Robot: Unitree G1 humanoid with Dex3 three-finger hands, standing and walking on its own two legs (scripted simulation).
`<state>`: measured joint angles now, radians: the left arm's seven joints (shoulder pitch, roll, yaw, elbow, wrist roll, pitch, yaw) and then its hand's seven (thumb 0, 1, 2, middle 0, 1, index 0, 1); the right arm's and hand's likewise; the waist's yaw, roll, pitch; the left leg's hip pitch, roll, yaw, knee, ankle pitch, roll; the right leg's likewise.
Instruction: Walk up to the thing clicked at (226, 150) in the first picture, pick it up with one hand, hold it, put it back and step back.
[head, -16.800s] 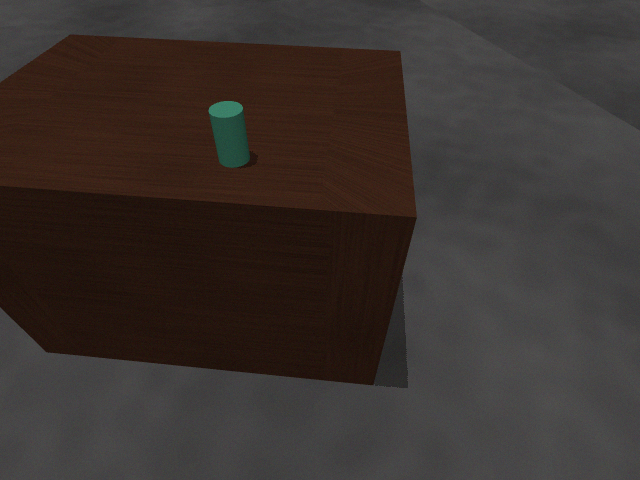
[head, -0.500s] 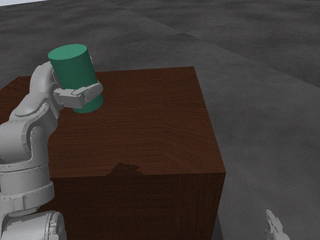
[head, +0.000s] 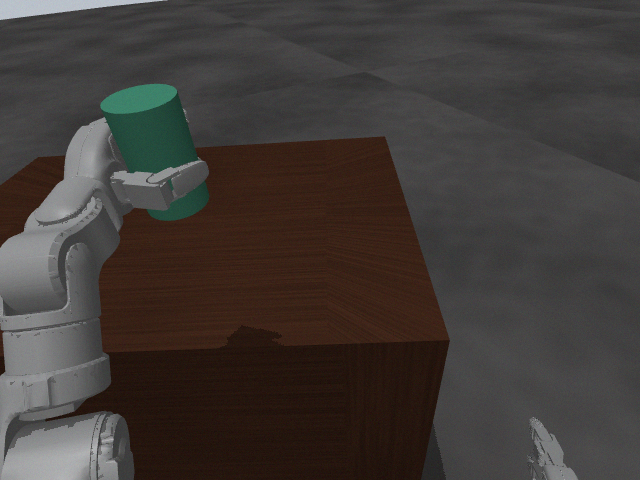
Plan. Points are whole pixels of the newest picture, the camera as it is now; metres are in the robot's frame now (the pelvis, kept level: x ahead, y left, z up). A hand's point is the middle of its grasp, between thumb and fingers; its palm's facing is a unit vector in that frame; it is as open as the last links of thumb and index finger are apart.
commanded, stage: hold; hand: left
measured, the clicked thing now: (161, 155) +0.35 +0.16 +0.32
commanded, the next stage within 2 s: crouch in 1.18 s
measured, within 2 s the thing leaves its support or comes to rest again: neither
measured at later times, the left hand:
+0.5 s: hand (169, 167) +0.36 +0.16 +0.30, palm faces +0.11 -0.99 +0.01, open 9.4 cm
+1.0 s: hand (172, 161) +0.37 +0.16 +0.31, palm faces +0.12 -0.99 +0.01, open 9.4 cm
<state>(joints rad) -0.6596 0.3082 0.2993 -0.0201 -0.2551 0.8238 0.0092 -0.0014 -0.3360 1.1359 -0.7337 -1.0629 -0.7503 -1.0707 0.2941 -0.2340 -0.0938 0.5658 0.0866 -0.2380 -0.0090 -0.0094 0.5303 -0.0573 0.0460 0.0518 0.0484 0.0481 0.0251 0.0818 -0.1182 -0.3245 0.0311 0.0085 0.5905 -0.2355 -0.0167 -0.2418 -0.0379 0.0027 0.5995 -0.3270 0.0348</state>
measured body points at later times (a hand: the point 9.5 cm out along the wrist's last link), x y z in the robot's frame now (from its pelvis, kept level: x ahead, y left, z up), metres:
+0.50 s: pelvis +0.00 +0.00 +0.00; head -0.06 -0.03 +0.45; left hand +0.34 +0.21 +0.31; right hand +0.17 -0.25 -0.06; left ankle +0.05 +0.13 -0.73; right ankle +0.00 -0.14 -0.73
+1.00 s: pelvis +0.00 +0.00 +0.00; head -0.05 -0.04 +0.45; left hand +0.35 +0.21 +0.31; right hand +0.17 -0.25 -0.06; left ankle +0.05 +0.13 -0.73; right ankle +0.00 -0.14 -0.73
